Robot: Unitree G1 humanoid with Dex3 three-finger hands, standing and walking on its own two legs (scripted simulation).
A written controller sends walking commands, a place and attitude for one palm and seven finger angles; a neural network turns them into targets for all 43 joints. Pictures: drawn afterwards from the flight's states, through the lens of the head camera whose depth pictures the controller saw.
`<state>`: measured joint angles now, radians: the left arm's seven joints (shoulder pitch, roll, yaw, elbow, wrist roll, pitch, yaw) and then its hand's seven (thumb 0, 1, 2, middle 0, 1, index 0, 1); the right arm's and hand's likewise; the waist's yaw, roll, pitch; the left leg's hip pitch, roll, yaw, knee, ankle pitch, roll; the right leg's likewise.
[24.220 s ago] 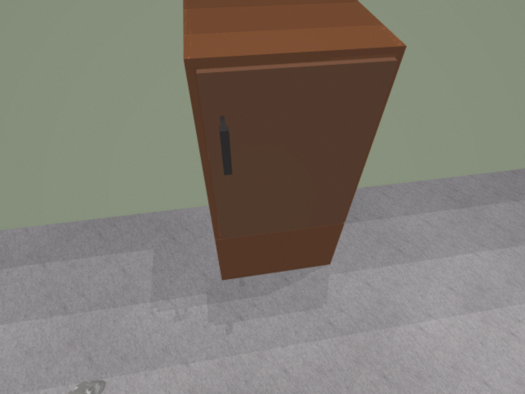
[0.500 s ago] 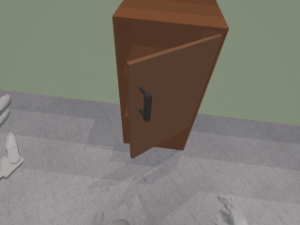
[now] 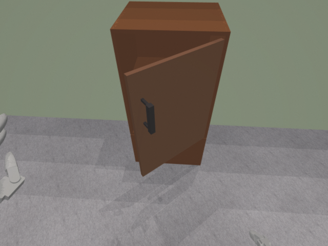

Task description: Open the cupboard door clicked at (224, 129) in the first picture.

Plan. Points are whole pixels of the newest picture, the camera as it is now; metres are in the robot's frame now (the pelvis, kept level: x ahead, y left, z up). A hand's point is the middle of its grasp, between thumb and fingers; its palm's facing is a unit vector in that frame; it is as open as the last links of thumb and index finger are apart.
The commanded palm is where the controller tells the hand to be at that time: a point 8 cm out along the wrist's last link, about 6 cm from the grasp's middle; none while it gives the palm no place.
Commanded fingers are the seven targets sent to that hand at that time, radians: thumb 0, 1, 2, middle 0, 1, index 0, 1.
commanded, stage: stop stepping back and stand still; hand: left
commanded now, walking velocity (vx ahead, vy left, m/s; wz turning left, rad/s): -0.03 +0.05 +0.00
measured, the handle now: (147, 116) +0.54 +0.09 -0.01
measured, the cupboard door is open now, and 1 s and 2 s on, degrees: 41 41 41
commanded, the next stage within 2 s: let the arm hang, fingers relaxed in 0.74 s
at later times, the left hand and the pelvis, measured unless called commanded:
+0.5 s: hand (7, 176) +0.20 +0.30 +0.16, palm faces +0.40 -0.79 -0.46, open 7.4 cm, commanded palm +0.14 +0.34 +0.18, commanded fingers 0.00 0.90 0.90 -0.20 -0.30 -0.20 -0.30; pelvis +0.00 +0.04 +0.00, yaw +0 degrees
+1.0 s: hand (48, 236) +0.16 +0.30 -0.06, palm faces +0.09 -0.90 -0.42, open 7.4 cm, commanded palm none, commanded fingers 0.00 0.90 0.90 -0.20 -0.30 -0.20 -0.30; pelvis -0.02 +0.05 -0.01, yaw +2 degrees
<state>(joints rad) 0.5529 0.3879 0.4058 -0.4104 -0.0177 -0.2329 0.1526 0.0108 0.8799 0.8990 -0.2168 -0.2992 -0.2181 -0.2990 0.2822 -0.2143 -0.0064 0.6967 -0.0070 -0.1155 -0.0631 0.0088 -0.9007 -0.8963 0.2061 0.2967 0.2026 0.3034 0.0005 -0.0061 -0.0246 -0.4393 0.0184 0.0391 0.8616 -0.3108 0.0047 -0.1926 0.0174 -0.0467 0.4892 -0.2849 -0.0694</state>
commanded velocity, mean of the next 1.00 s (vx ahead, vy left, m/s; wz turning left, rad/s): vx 0.00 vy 0.00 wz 0.00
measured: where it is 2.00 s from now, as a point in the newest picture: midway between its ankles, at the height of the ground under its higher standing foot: outside the picture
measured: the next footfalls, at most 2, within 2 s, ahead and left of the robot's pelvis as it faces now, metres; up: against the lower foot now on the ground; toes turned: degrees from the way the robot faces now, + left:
left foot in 0.10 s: +0.08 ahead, +0.15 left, +0.00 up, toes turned +3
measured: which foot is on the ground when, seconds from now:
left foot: up 0.00-0.08, down 0.10-1.00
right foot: down 0.00-1.00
